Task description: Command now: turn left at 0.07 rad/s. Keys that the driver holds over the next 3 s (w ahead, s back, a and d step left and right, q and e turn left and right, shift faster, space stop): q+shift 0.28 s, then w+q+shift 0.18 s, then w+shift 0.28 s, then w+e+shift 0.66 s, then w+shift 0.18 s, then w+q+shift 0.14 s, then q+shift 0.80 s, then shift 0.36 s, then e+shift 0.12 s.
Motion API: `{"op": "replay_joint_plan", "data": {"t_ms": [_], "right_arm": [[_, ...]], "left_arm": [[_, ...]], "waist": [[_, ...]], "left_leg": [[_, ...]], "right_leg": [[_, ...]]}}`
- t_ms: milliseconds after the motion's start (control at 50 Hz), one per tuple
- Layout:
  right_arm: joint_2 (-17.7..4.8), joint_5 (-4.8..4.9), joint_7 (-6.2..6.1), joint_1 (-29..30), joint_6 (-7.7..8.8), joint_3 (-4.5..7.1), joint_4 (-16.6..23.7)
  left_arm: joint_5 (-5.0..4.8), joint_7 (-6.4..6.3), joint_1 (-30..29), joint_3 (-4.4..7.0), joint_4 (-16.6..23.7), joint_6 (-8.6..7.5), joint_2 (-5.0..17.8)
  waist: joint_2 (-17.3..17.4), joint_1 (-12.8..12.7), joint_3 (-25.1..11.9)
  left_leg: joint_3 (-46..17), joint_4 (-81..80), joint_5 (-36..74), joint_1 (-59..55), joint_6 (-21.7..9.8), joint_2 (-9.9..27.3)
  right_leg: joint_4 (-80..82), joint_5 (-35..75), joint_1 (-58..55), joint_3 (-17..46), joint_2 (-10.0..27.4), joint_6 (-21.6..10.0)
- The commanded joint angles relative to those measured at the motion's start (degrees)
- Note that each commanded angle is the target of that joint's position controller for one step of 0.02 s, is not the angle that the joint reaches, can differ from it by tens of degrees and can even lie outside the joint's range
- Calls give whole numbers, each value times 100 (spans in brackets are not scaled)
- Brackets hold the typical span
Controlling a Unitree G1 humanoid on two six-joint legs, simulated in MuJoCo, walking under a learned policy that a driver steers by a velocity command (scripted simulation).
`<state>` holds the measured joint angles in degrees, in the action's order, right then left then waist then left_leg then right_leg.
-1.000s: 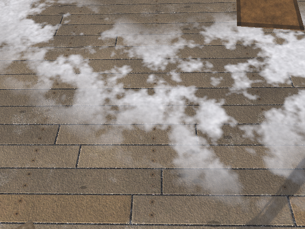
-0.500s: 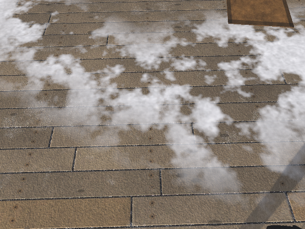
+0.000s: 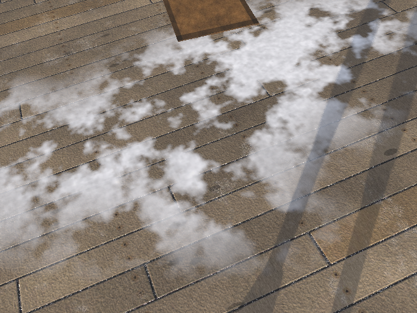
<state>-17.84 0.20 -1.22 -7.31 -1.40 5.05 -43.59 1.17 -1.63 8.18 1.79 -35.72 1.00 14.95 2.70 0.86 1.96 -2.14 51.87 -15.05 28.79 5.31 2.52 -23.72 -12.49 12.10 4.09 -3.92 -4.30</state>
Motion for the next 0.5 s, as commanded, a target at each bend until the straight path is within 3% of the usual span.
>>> {"op": "replay_joint_plan", "data": {"t_ms": [20,80,180,220,260,280,300,320,340,360,380,400,440,500], "right_arm": [[-267,22,67,234,83,-29,334],[-648,127,79,353,99,50,538],[-452,188,197,19,108,16,592],[-412,218,253,-129,77,19,604],[-426,205,285,-502,75,59,551],[-655,158,235,-781,82,162,549],[-1372,165,128,-1254,103,369,570],[-1466,99,194,-1705,206,369,534],[-1140,122,226,-1647,322,278,544],[-943,172,218,-1498,384,222,566],[-940,206,183,-1324,409,187,607],[-893,196,122,-1213,424,141,640],[-877,129,29,-1315,455,108,696],[-810,85,-49,-1461,477,49,684]], "left_arm": [[122,57,34,129,90,-98,631],[48,46,74,297,-45,-26,1104],[-57,-84,-105,367,-27,124,1013],[-97,-100,-229,407,6,144,1011],[-204,-120,-357,438,3,144,1003],[-231,-113,-240,442,-52,99,943],[16,-77,-372,387,187,28,698],[76,8,-792,333,469,-119,551],[-98,147,-769,369,434,-275,707],[-248,252,-898,415,411,-403,853],[-246,279,-1005,439,351,-496,862],[-165,258,-1078,471,335,-575,935],[-135,267,-1021,460,270,-721,814],[-152,255,-947,420,161,-777,696]], "waist": [[-1092,-288,-435],[-1069,-411,-125],[-812,-292,-420],[-828,-196,-534],[-827,64,-679],[-497,210,-783],[931,199,-1098],[1437,437,-1371],[630,455,-1099],[330,385,-602],[140,298,-220],[117,251,-41],[224,200,-1],[416,209,29]], "left_leg": [[104,-794,-31,-660,-18,195],[212,-752,-700,-197,-133,65],[318,-729,-1145,33,-241,90],[492,-1148,-920,-260,-335,-6],[671,-2195,20,-1005,-557,-210],[184,-2788,1113,-1764,-841,-140],[-1874,-2940,2692,-3093,-1603,1059],[-3683,-3397,1035,-3847,-2668,1750],[-3663,-3748,-1352,-3883,-2624,1750],[-3446,-3966,-2667,-3650,-2349,1490],[-3283,-4140,-2702,-3401,-2178,1327],[-3037,-4213,-2322,-3224,-2074,1171],[-2680,-4267,-1639,-3040,-1988,860],[-2123,-4230,-874,-2700,-1861,639]], "right_leg": [[593,1573,-199,580,1437,-777],[432,1959,-500,827,1774,-981],[-47,3620,-1278,752,2195,-1043],[-269,3874,-1296,471,2143,-900],[-799,3695,-1036,-8,1902,-540],[-1599,3161,-489,-392,1518,-130],[-3218,175,1250,-925,746,452],[-4107,-2470,2894,-196,-147,569],[-4318,-2290,3454,303,253,467],[-4136,-1690,3716,293,422,344],[-3769,-1281,3799,234,489,333],[-3357,-817,3665,258,562,383],[-2767,-79,3291,193,459,531],[-1996,649,2930,-28,368,758]]}}
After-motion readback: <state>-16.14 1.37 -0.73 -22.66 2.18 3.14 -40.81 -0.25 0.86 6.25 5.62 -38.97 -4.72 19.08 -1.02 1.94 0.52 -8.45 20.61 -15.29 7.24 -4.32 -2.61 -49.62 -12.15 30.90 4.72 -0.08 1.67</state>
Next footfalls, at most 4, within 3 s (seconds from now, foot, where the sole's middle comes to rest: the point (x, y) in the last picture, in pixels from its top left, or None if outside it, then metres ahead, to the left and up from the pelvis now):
0.28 left None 0.03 0.14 -0.78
0.78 right None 0.45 0.06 -0.78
1.18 left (104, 253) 0.70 0.45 -0.78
1.62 right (188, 152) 1.13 0.16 -0.78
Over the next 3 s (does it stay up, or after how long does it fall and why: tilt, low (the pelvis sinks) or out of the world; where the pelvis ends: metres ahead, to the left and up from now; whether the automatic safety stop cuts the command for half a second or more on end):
stays up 1.48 0.21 -0.01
